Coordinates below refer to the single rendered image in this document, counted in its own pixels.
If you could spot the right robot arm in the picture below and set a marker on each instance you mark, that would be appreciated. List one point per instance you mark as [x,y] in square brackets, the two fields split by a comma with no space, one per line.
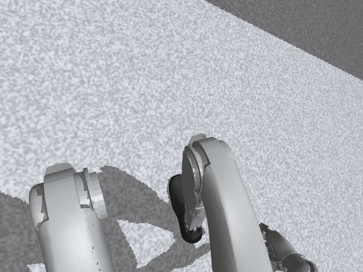
[298,263]

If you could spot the right robot foot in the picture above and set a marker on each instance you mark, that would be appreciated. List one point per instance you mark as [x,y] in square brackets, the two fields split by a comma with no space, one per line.
[178,205]

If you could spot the right robot hand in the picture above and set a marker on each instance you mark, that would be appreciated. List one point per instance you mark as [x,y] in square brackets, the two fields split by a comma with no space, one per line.
[277,247]

